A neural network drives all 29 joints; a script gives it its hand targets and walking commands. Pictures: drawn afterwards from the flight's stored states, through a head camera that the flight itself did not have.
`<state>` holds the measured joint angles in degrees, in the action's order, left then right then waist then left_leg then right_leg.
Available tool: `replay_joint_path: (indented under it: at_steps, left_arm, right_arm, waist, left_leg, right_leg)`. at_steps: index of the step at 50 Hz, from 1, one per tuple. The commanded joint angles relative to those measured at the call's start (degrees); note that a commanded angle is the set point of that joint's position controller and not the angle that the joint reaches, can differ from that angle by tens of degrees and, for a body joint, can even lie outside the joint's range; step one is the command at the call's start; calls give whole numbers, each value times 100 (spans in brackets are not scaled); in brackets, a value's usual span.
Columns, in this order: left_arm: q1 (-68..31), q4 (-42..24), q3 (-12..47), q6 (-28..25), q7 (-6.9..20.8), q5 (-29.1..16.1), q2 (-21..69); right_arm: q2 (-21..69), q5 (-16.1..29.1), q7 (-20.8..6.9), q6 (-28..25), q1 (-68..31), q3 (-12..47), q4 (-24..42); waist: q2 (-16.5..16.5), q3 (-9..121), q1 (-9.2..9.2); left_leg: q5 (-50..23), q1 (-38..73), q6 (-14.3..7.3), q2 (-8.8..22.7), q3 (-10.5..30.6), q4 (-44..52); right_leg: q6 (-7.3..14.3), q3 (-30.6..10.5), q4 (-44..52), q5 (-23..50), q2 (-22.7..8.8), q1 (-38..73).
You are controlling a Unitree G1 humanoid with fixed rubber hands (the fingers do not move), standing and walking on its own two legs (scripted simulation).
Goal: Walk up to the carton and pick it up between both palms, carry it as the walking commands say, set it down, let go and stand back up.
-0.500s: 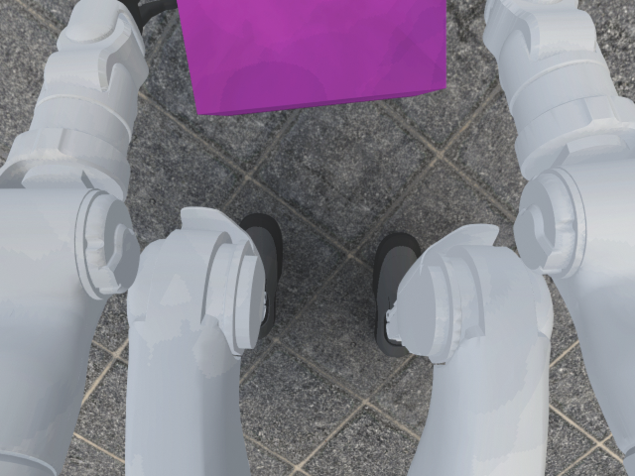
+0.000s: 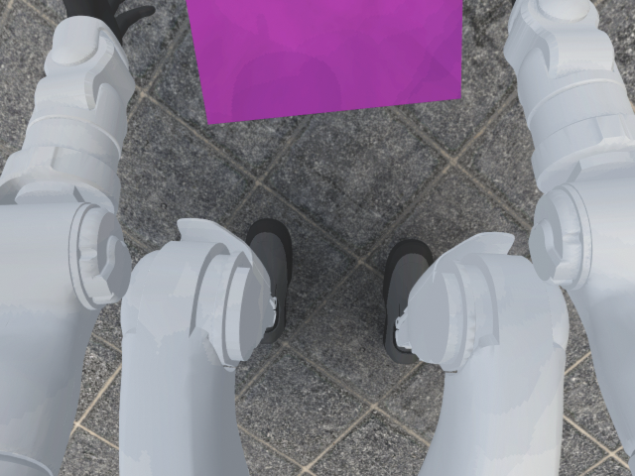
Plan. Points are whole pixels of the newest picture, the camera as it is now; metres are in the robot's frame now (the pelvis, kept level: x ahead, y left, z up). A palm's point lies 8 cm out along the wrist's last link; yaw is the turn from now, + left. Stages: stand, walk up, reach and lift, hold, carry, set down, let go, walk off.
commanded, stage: set down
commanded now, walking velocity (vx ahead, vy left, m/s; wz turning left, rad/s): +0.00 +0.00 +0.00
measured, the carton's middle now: out of the picture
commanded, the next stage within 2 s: let go in 1.62 s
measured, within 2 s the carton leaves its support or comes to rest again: neither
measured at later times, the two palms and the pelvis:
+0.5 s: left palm out of the picture +0.50 +0.26 -0.12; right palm out of the picture +0.56 -0.15 -0.12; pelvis -0.01 +0.00 +0.04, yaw +0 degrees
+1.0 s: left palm out of the picture +0.51 +0.27 +0.02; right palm out of the picture +0.56 -0.18 +0.02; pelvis -0.02 +0.00 +0.15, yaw +1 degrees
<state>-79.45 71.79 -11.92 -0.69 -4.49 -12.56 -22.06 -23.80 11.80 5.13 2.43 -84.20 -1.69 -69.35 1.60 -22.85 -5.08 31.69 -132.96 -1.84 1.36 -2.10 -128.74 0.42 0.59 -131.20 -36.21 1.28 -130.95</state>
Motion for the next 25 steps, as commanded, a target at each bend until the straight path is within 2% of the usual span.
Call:
replay_joint_path:
  at_steps: [1, 2, 3, 4, 5, 6, 7, 8, 9, 10, 11, 12, 13, 14, 15, 16, 17, 18, 19, 20, 21, 22, 23, 24, 25]
  left_arm:
    - [-1646, -873, 33, -158, 66, -154, -1128]
    - [-1530, -765, 22, -154, 38, -102, -1205]
    - [-1488, -941, 57, -141, 58, -138, -1116]
    - [-1695, -1021, 83, -130, 39, -246, -1146]
    - [-1649, -956, -145, -104, 35, -72, -1325]
    - [-1656, -1336, -226, -119, 42, -85, -1365]
    - [-1741, -1455, -71, -96, -31, -149, -1431]
    - [-1620, -1445, -267, -48, -14, -113, -1447]
    - [-1794, -1699, -81, -17, -26, -239, -1347]
    - [-1591, -1652, -26, 57, -9, -249, -1218]
    - [-1551, -1660, -85, 98, -12, -273, -1306]
    - [-1501, -1621, 3, 189, -19, -286, -1303]
    - [-1607, -2003, 30, 227, -20, -368, -1245]
    - [-1833, -2467, 6, 288, -84, -446, -1481]
    - [-1715, -2310, -12, 373, -67, -502, -1554]
    - [-1810, -2154, -68, 456, -141, -475, -1812]
    - [-1764, -2807, -206, 492, -187, -322, -1932]
    - [-1628, -2631, -111, 560, -176, -409, -1798]
    - [-1608, -2888, -238, 613, -187, -362, -1937]
    - [-1650, -3282, -315, 610, -201, -263, -1920]
    - [-1466, -3350, -316, 694, -226, -220, -1812]
    - [-1432, -3382, -307, 724, -249, -166, -1825]
    - [-1365, -3376, -232, 787, -237, -225, -1724]
    - [-1398, -3255, -150, 835, -231, -241, -1646]
    - [-1251, -3219, -81, 883, -193, -171, -1517]
  right_arm:
    - [-772, 94, -71, -182, -1722, -18, 902]
    - [-692, 117, -124, -143, -1615, -40, 612]
    - [-740, 196, -132, -161, -1752, -68, 945]
    - [-813, 263, -139, -161, -1875, -62, 1089]
    - [-958, 139, -145, -107, -1892, -90, 993]
    - [-789, 306, -140, -127, -1968, -18, 1391]
    - [-888, 322, -113, -86, -2043, -108, 1411]
    - [-1039, 272, -90, -63, -2126, -122, 1724]
    - [-914, 245, -95, -17, -2087, -98, 1763]
    - [-998, 226, -81, 10, -1966, -119, 1799]
    - [-995, 188, -64, 79, -1948, 29, 1675]
    - [-1102, 156, -27, 140, -1955, -105, 1848]
    - [-894, 309, -3, 186, -1986, 57, 2171]
    - [-1159, 285, 89, 270, -2173, -85, 2666]
    - [-1217, 257, 148, 353, -2038, -61, 2575]
    - [-1193, 321, 173, 474, -2133, -8, 2432]
    - [-1242, 339, 212, 544, -1963, -231, 2778]
    - [-1302, 302, 240, 582, -1940, -245, 2823]
    - [-1375, 254, 249, 658, -1711, -280, 2732]
    - [-1284, 324, 265, 691, -1813, -264, 2868]
    - [-1418, 222, 276, 714, -1605, -469, 2939]
    - [-1439, 175, 295, 759, -1561, -543, 2833]
    - [-1430, 171, 263, 785, -1494, -499, 2846]
    - [-1438, 62, 219, 832, -1294, -639, 2279]
    - [-1360, 65, 180, 859, -1338, -577, 2393]
  waist:
    - [-540, 6195, -105]
    - [-506, 6060, -80]
    - [-353, 6230, -212]
    - [-385, 6454, -220]
    - [-460, 6304, -271]
    - [-441, 6722, -466]
    - [-270, 7253, -384]
    - [-462, 7316, -525]
    - [-483, 7474, -325]
    - [-524, 7762, -270]
    - [-894, 7937, -307]
    - [-669, 8242, -228]
    - [-627, 8749, -319]
    - [-779, 9629, -244]
    - [-835, 9881, -276]
    - [-995, 9757, -383]
    - [-610, 10109, -461]
    - [-641, 10012, -394]
    - [-566, 9987, -369]
    - [-370, 10091, -590]
    - [-285, 10209, -376]
    - [-199, 10074, -399]
    - [-189, 10057, -257]
    - [-84, 9520, -11]
    - [23, 9528, -161]
  left_leg:
    - [-2538, 3353, 251, -76, 399, 708]
    - [-2389, 3456, 256, -38, 424, 764]
    - [-2494, 3620, 259, -65, 427, 785]
    - [-2610, 3856, 260, -41, 454, 743]
    - [-2436, 3564, 284, -58, 409, 749]
    - [-2536, 3770, 229, -39, 332, 774]
    - [-2575, 4140, 265, -22, 342, 854]
    - [-2465, 4034, 226, -44, 313, 849]
    - [-2493, 4177, 227, -71, 356, 950]
    - [-2467, 4286, 233, -88, 325, 973]
    - [-2341, 4049, 216, -118, 243, 1014]
    - [-2182, 4274, 235, -110, 220, 1079]
    - [-2195, 4387, 185, -122, 89, 1077]
    - [-2385, 4768, 192, -170, 66, 1101]
    - [-2169, 4686, 186, -160, -12, 1126]
    - [-2060, 4681, 173, -149, -64, 1178]
    - [-2234, 4992, 172, -160, -58, 1290]
    - [-2067, 4914, 178, -192, -111, 1347]
    - [-2066, 4928, 188, -206, -148, 1335]
    - [-2171, 4879, 191, -226, -180, 1380]
    - [-2163, 5225, 228, -231, -151, 1450]
    - [-2302, 5306, 219, -246, -75, 1542]
    - [-2372, 5342, 223, -259, -115, 1565]
    - [-1966, 5358, 254, -219, -34, 1693]
    - [-2125, 5353, 272, -243, -71, 1762]
  right_leg:
    - [-119, -183, 870, 2105, 36, 2526]
    - [-126, -137, 797, 1887, 36, 2324]
    - [-91, -151, 808, 1911, -3, 2408]
    - [-110, -115, 815, 1953, 16, 2541]
    - [-115, -141, 822, 1821, 0, 2422]
    - [-102, -156, 877, 1960, -6, 2762]
    - [-71, -129, 856, 1987, 4, 2997]
    - [-99, -129, 874, 1901, 32, 3080]
    - [-85, -22, 924, 1897, 40, 3040]
    - [-88, 20, 985, 1928, 39, 3345]
    - [-129, 21, 1017, 1936, 18, 3670]
    - [-96, 44, 1078, 1754, 31, 3785]
    - [-70, 43, 1166, 1863, 73, 4147]
    - [-87, 81, 1170, 2160, 90, 4743]
    - [-68, 125, 1190, 2057, 104, 5055]
    - [-111, 124, 1259, 1894, 108, 4967]
    - [-94, 105, 1258, 2063, 154, 5084]
    - [-76, 175, 1370, 1899, 158, 5038]
    - [-39, 169, 1410, 1890, 187, 4980]
    - [-15, 36, 1444, 2000, 211, 5061]
    - [-16, 139, 1525, 1868, 233, 4870]
    - [4, 126, 1577, 1931, 248, 4677]
    - [17, 115, 1706, 2009, 255, 4673]
    - [33, 214, 1767, 1612, 242, 4302]
    - [62, 156, 1848, 1692, 251, 4233]
